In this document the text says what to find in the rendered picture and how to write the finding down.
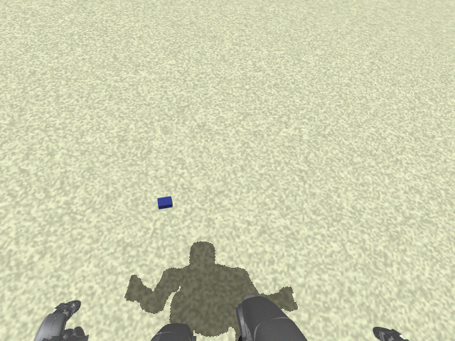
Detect left robot hand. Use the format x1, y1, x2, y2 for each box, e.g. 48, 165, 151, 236
34, 301, 89, 341

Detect small box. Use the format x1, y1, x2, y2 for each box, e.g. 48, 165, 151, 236
157, 196, 173, 209

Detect right robot hand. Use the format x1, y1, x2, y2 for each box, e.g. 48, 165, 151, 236
373, 327, 409, 341

